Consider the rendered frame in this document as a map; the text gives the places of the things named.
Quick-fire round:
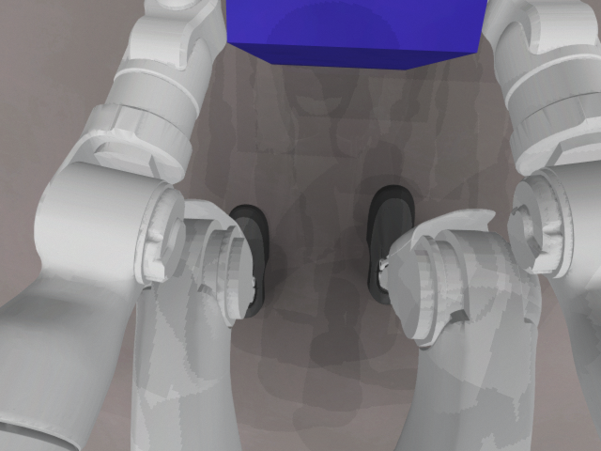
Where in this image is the robot right forearm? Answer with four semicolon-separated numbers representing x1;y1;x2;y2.
482;0;601;177

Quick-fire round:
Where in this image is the robot left forearm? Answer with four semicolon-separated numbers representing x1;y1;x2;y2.
34;0;227;254

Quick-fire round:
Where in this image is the left robot upper arm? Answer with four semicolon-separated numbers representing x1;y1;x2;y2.
0;162;186;451

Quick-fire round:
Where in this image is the robot right foot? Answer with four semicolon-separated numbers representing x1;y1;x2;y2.
366;185;415;304

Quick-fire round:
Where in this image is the right robot upper arm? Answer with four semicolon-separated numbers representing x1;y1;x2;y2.
507;160;601;441

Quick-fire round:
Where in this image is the left robot thigh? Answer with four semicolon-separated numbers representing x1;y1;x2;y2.
131;218;252;451

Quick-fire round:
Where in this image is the carton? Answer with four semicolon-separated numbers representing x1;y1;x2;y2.
226;0;487;70

